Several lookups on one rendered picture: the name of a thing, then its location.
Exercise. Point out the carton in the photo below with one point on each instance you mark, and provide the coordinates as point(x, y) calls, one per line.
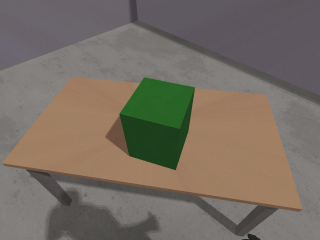
point(156, 120)

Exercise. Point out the table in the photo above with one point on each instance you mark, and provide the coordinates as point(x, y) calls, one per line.
point(233, 150)

